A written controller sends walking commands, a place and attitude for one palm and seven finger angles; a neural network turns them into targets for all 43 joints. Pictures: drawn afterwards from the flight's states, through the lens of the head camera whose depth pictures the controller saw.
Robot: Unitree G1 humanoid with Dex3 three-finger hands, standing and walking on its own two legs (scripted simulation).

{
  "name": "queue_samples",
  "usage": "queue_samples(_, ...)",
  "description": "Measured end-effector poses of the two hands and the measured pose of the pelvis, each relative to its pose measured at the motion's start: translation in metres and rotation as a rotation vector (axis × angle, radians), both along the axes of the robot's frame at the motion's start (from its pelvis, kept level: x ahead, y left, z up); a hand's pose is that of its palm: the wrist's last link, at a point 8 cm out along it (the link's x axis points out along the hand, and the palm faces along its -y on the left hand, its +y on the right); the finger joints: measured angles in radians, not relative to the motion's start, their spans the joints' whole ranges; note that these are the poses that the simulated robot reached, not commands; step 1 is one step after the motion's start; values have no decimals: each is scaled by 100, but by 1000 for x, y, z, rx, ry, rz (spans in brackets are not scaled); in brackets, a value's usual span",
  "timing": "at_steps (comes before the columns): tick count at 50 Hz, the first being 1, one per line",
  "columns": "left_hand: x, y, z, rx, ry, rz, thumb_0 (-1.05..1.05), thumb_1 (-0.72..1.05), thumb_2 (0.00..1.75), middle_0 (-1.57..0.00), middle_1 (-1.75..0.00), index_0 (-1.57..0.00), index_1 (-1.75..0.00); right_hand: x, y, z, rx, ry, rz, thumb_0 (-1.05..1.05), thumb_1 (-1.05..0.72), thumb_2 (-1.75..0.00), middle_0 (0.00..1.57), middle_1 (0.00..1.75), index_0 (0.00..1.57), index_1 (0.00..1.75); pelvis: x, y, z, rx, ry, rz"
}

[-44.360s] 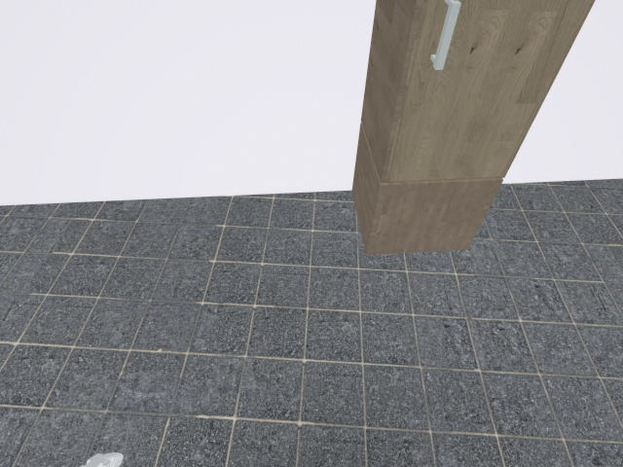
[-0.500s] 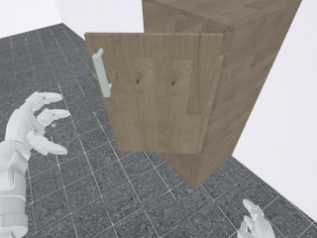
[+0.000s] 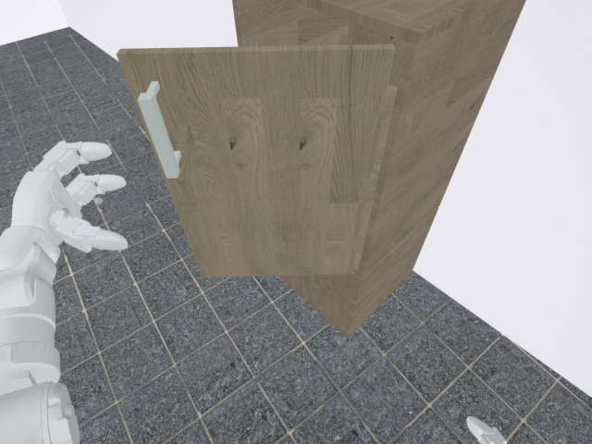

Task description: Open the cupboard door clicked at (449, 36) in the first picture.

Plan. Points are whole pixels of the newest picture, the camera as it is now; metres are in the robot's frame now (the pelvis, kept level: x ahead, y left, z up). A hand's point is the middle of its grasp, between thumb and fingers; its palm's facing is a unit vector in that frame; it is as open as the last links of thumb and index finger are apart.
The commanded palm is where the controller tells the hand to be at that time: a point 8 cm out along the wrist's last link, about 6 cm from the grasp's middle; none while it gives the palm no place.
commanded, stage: move the hooked fingers beside the handle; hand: left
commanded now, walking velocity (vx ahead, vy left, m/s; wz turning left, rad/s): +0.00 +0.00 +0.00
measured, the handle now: (163, 131) +0.55 +0.24 +0.14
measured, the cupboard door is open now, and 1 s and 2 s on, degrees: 47 47 47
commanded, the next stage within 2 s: slide the fingers in behind the handle in 1.68 s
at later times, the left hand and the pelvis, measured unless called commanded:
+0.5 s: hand (99, 175) +0.42 +0.29 +0.15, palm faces +0.08 -1.00 +0.00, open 14.0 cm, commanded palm +0.41 +0.34 +0.15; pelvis +0.00 +0.00 -0.01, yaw +0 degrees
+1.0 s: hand (115, 146) +0.49 +0.29 +0.15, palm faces +0.05 -1.00 +0.00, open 14.0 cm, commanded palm +0.46 +0.34 +0.14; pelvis +0.01 +0.02 -0.01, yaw -2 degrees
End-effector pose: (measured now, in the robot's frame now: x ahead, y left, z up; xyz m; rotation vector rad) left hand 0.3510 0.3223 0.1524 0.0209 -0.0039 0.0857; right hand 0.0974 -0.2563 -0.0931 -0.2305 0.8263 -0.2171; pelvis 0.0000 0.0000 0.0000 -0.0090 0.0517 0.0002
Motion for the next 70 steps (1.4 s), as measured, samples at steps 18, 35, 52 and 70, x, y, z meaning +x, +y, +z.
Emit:
queue_samples(18, 36, 12, 0, -21, 4, -1, -2, -50, 30, -30, -120, -30, -120, -22, -7, -6, -27, 113, -36, 1, -90, -90, 20, 30, 20, 30, 1, 3, -4, -7, 49, -2)
queue_samples(35, 78, 18, -1, -30, 10, -30, -2, -50, 30, -30, -120, -30, -120, -71, -10, -13, -62, 301, -97, 1, -90, -90, 20, 30, 20, 30, -2, 9, -9, -19, 119, -3)
queue_samples(52, 120, 24, -5, -25, 16, -39, -2, -50, 30, -30, -120, -30, -120, -116, 0, -12, -52, 474, -187, 1, -90, -90, 20, 30, 20, 30, 10, 16, -13, -26, 190, -30)
queue_samples(70, 110, 24, -10, -27, 7, -43, -2, -50, 30, -30, -120, -30, -120, -61, 2, -16, -43, 380, -120, 1, -90, -90, 20, 30, 20, 30, 18, 16, -14, -34, 179, -11)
